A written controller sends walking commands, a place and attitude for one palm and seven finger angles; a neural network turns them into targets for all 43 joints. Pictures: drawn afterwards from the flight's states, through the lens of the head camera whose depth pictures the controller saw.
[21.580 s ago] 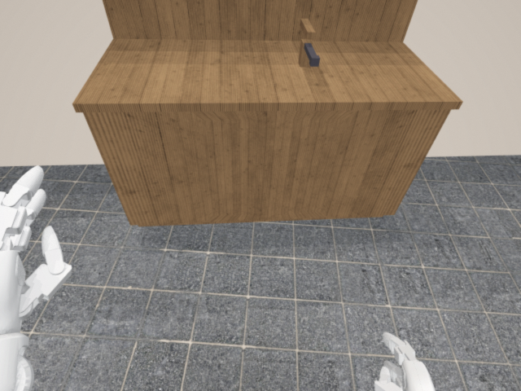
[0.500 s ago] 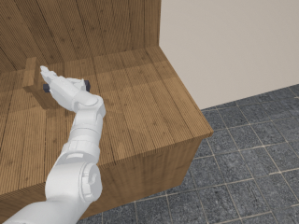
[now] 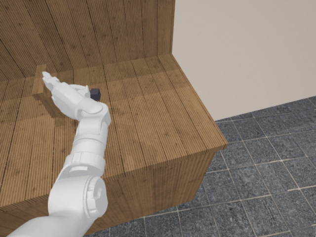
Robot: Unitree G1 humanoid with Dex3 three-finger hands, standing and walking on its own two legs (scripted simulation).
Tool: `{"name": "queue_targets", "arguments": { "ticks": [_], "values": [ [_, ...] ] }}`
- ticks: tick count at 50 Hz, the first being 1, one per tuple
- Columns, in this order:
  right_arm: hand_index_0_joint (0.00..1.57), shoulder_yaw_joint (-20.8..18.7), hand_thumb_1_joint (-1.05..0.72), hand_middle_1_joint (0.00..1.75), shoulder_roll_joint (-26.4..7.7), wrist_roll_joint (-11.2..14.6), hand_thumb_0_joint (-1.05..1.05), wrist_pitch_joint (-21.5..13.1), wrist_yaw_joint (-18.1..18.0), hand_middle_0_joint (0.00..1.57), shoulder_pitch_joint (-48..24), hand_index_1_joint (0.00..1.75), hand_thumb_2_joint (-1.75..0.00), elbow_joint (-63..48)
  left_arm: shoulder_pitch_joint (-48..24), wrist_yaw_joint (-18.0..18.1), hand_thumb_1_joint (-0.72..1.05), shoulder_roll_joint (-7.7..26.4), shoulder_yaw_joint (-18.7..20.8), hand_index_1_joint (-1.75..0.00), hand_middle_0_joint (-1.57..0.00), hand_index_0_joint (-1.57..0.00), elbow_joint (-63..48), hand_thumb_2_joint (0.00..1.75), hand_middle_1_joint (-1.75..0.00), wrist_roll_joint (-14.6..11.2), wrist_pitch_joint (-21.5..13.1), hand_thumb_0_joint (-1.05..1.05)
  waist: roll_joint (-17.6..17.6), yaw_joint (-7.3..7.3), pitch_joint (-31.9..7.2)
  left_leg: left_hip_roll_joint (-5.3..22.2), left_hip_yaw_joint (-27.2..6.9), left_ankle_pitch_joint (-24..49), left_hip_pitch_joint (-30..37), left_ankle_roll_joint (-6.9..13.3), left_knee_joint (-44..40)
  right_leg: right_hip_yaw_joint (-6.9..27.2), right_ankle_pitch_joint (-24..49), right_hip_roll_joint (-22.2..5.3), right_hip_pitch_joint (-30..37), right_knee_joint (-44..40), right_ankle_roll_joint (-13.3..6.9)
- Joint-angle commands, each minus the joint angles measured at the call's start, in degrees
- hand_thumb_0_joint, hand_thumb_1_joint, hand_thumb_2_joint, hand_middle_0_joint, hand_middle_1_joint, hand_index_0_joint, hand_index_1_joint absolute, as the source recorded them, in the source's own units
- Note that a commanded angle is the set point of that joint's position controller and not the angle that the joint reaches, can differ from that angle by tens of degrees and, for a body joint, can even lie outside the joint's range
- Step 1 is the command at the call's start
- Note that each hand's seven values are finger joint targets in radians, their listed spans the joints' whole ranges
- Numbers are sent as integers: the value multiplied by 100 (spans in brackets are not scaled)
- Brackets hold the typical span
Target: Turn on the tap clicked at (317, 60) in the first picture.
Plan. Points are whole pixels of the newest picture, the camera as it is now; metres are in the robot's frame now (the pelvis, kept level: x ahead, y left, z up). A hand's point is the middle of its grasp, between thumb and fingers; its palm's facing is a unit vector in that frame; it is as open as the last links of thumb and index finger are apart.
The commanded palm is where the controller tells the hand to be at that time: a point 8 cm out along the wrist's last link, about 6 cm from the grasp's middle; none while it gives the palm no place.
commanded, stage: draw the hand back beside the body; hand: left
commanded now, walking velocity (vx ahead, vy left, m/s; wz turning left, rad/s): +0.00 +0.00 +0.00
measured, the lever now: (95, 94) +0.53 +0.20 +0.05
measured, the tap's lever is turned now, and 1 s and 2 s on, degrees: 77 77 77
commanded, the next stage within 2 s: step back with the hand held close in 1.54 s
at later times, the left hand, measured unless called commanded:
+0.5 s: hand (63, 126) +0.33 +0.21 +0.14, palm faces +0.26 -0.94 -0.25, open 7.7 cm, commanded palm +0.31 +0.23 +0.16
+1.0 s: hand (28, 154) +0.25 +0.23 +0.18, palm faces +0.29 -0.91 -0.29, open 7.5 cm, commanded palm +0.21 +0.27 +0.18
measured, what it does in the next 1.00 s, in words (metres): stands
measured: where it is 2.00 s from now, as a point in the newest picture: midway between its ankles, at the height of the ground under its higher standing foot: outside the picture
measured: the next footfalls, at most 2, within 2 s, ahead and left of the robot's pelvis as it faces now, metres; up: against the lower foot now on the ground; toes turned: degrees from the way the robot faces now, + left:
none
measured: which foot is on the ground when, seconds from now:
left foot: down 0.00-1.00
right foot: down 0.00-1.00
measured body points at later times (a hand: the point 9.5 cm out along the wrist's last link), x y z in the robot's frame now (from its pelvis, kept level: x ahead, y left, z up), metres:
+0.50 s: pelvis +0.01 +0.01 +0.02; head -0.01 +0.00 +0.47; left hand +0.31 +0.26 +0.16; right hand +0.13 -0.24 -0.08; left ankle +0.01 +0.15 -0.71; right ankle -0.03 -0.09 -0.71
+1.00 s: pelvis -0.01 +0.02 +0.03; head -0.02 +0.00 +0.48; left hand +0.22 +0.28 +0.19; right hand +0.18 -0.19 -0.06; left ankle +0.01 +0.15 -0.71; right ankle -0.03 -0.09 -0.71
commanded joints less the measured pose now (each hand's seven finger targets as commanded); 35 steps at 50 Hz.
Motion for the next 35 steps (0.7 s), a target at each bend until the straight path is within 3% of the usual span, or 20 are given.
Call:
{"name": "queue_targets", "arguments": {
  "ticks": [1, 3, 4, 6, 7, 8, 10, 11, 13, 14, 15, 16, 17, 20, 21, 24, 26, 30, 31, 35],
  "values": [
    [20, -217, -90, 30, -724, 3, 0, -174, -46, 20, -18, 30, -90, -505, -2708, -17, 90, 870, -266, -15, -15, -15, -1103, 90, -15, 164, -299, 0, -185, -105, -1724, -286, 376, 1775, 1126, 313, -168, 46, 2384, -38, 665, -571, 143],
    [20, -197, -90, 30, -701, 4, 0, -185, -31, 20, -23, 30, -90, -525, -2903, 0, 90, 727, -408, -15, -15, -15, -1164, 90, -15, 177, -332, 0, -236, -145, -1723, -285, 375, 1792, 1162, 324, -163, 35, 2363, -39, 606, -556, 141],
    [20, -230, -90, 30, -804, 85, 0, -56, -135, 20, 36, 30, -90, -690, -2472, -894, 90, 632, -1387, -15, -15, -15, -1697, 90, -15, 360, -378, 0, -381, -258, -1933, -289, 509, 2004, 1404, 369, -139, 201, 2842, -6, 822, -423, 106],
    [20, -246, -90, 30, -828, 185, 0, -10, -306, 20, 118, 30, -90, -871, -2198, -1505, 90, 1417, -802, -16, -15, -15, -2170, 90, -16, 184, -503, 0, -42, 13, -2348, -312, 558, 2333, 1674, 418, -222, 267, 3313, -19, 1314, -464, 68],
    [20, -227, -90, 30, -764, 259, 0, 15, -341, 20, 69, 30, -90, -995, -2021, -1753, 90, 1287, -1015, -16, -15, -15, -2625, 90, -16, 110, -576, 0, 70, 72, -2532, -304, 568, 2563, 1886, 419, -269, 301, 3541, -15, 1483, -440, 71],
    [20, -212, -90, 30, -723, 307, 0, 29, -371, 20, 51, 30, -90, -1059, -1484, -2041, 90, 1221, -1058, -16, -16, -16, -2721, 90, -16, -21, -617, 0, -41, 148, -2443, -284, 578, 2692, 1953, 422, -278, 298, 3705, 10, 1572, -469, 74],
    [20, -141, -90, 30, -739, 398, 0, 55, -446, 20, -29, 30, -90, -1221, -473, -2688, 90, 1490, -858, -17, -16, -16, -2880, 90, -17, -377, -711, 0, -420, 313, -2114, -263, 616, 2579, 1800, 438, -427, 307, 3967, 11, 1898, -581, 101],
    [20, -114, -90, 30, -762, 442, 0, 97, -495, 20, -76, 30, -90, -1255, 148, -2962, 90, 1716, -577, -17, -16, -16, -2792, 90, -17, -560, -706, 0, -402, 454, -1933, -263, 606, 2514, 1733, 430, -547, 294, 3964, 15, 2060, -638, 90],
    [20, -26, -90, 30, -718, 545, 0, 106, -578, 20, -321, 30, -90, -1478, 645, -3131, 90, 1739, -406, -18, -16, -16, -3183, 90, -18, -900, -592, 0, -635, 588, -1502, -248, 676, 2250, 1644, 437, -736, 302, 3965, -23, 2276, -853, 163],
    [20, -45, -90, 30, -705, 599, 0, 94, -475, 20, -25, 30, -90, -1456, 1786, -3499, 90, 2699, -384, -18, -16, -16, -2804, 90, -18, -758, -665, 0, -554, 482, -1119, -162, 653, 2033, 1920, 457, -954, 370, 3868, -168, 2384, -965, 169],
    [20, -19, -90, 30, -701, 638, 0, 94, -467, 20, -165, 30, -90, -1634, 1924, -3745, 90, 2563, -479, -19, -16, -16, -3252, 90, -19, -912, -776, 0, -546, 538, -914, -181, 696, 1996, 1969, 484, -1073, 358, 3717, -148, 2388, -1084, 151],
    [20, -18, -90, 30, -721, 653, 0, 88, -490, 20, -286, 30, -90, -1660, 2046, -3881, 90, 2765, -354, -19, -16, -16, -3516, 90, -19, -954, -871, 0, -225, 596, -813, -183, 670, 2025, 2097, 485, -1117, 371, 3582, -166, 2380, -1146, 116],
    [20, 16, -90, 30, -677, 664, 0, 39, -496, 20, -416, 30, -90, -1779, 1958, -4030, 90, 2483, -727, -19, -16, -16, -4081, 90, -19, -986, -982, 0, -128, 531, -623, -200, 699, 2048, 2277, 496, -1186, 366, 3529, -151, 2279, -1298, 131],
    [20, 35, -90, 30, -701, 673, 0, -226, -518, 20, -701, 30, -90, -1884, 1749, -4276, 90, 2252, -1231, -20, -17, -17, -5113, 90, -20, -1053, -1269, 0, -89, 370, -327, -171, 627, 1840, 2727, 495, -1347, 356, 3008, -75, 1916, -1636, 139],
    [20, 38, -90, 30, -718, 674, 0, -290, -543, 20, -794, 30, -90, -1849, 1587, -4306, 90, 2276, -1302, -20, -17, -17, -5417, 90, -20, -1052, -1339, 0, 91, 322, -180, -153, 580, 1821, 2901, 485, -1392, 353, 2857, -57, 1775, -1697, 117],
    [20, 65, -90, 30, -717, 636, 0, -516, -549, 20, -822, 30, -90, -1743, 1706, -4347, 90, 1972, -1679, -21, -17, -17, -5550, 90, -21, -979, -1460, 0, 182, 280, -182, -141, 445, 1739, 3223, 465, -1500, 322, 2471, -25, 1614, -1729, 84],
    [20, 89, -90, 30, -720, 623, 0, -570, -568, 20, -875, 30, -90, -1655, 1902, -4362, 90, 1895, -1751, -22, -17, -17, -5470, 90, -22, -950, -1492, 0, 250, 291, 37, -151, 381, 1516, 3267, 444, -1597, 306, 2164, -34, 1550, -1817, 69],
    [20, 128, -90, 30, -737, 612, 0, -506, -606, 20, -1024, 30, -90, -1614, 2614, -4405, 90, 2029, -1424, -23, -18, -18, -5065, 90, -23, -992, -1519, 0, -480, 415, 105, -156, 385, 1156, 3031, 468, -1749, 294, 1840, -68, 1801, -1893, 85],
    [20, 141, -90, 30, -737, 610, 0, -472, -615, 20, -1053, 30, -90, -1595, 2856, -4421, 90, 2158, -1234, -23, -18, -18, -5025, 90, -23, -993, -1537, 0, -188, 499, 108, -168, 363, 1179, 3045, 441, -1819, 299, 1815, -84, 1868, -1911, 60],
    [20, 211, -90, 30, -649, 581, 0, -410, -611, 20, -1185, 30, -90, -1775, 3420, -4493, 90, 2272, -1009, -25, -18, -18, -5699, 90, -25, -1055, -1596, 0, 16, 613, -96, -153, 384, 1425, 3063, 415, -1849, 303, 2050, -114, 2155, -1914, 30]
  ]
}}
